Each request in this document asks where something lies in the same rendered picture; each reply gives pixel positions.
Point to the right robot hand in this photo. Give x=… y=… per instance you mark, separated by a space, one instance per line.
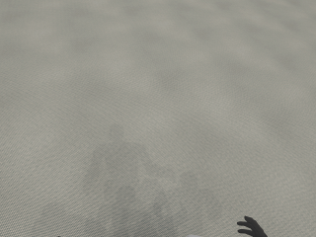
x=256 y=231

